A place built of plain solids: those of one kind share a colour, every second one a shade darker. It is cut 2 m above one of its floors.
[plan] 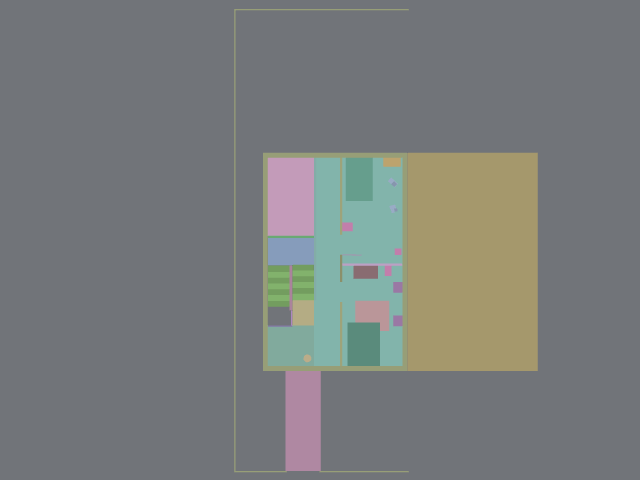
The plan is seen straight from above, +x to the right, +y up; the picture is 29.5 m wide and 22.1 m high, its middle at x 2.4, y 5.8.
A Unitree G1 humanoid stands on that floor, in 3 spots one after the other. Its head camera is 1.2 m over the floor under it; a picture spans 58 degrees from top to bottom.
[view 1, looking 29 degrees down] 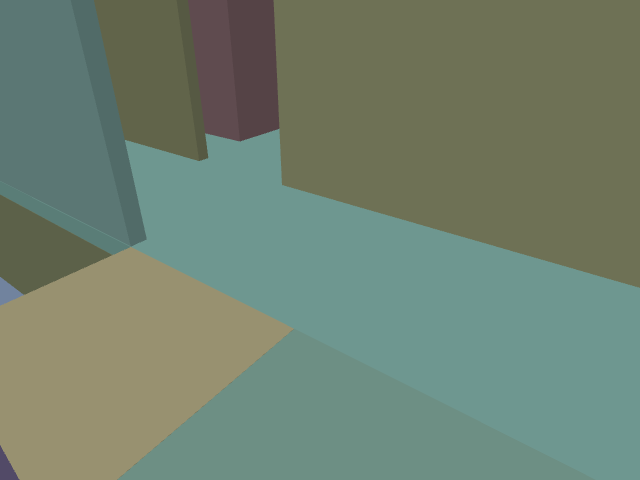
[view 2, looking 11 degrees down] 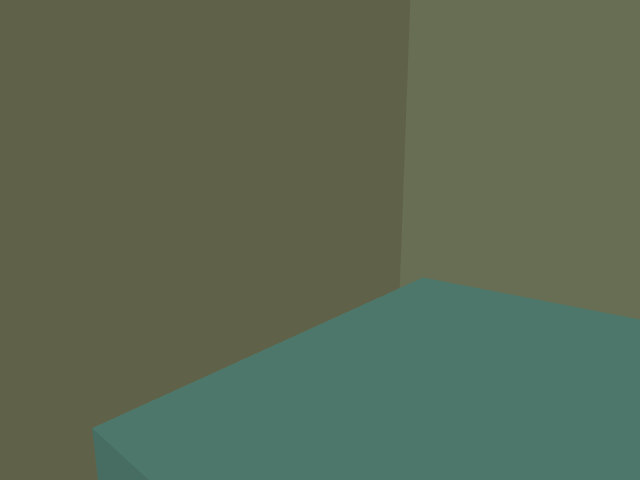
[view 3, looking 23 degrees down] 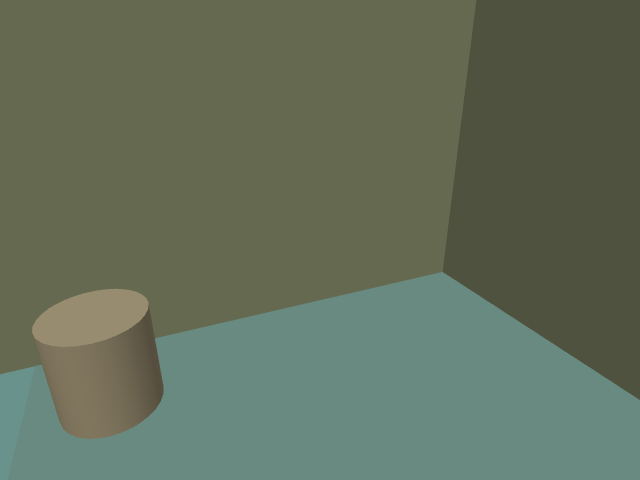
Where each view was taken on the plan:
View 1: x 1.05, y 0.95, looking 36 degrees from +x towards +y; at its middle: upper_floor_rooms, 2.48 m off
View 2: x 4.77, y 7.17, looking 130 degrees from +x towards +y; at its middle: corridor_wall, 2.14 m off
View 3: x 1.62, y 1.83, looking -114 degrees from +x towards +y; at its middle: wall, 2.18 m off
